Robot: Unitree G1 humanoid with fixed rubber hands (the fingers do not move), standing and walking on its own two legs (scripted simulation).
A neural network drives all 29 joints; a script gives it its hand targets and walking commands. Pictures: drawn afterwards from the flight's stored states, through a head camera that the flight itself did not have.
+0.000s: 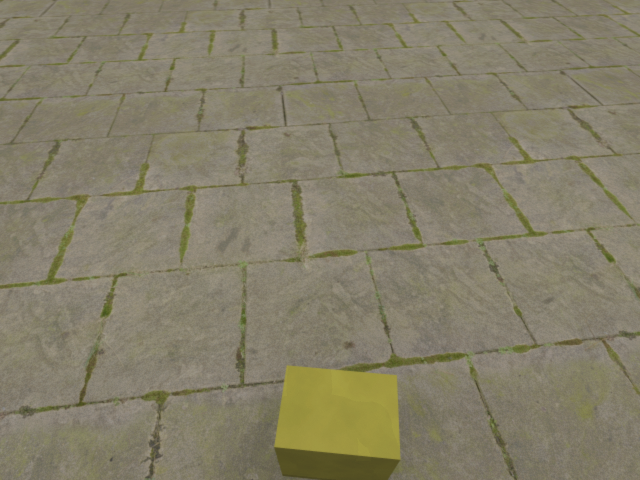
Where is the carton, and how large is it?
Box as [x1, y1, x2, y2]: [274, 365, 399, 479]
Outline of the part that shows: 287,365 274,445 282,474 288,476 317,479 387,479 399,460 396,375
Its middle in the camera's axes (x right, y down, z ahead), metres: +0.04 +0.49 +1.03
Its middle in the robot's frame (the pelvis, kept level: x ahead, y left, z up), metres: +0.37 -0.04 -0.62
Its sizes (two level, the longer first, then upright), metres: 0.278 0.190 0.290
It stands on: the floor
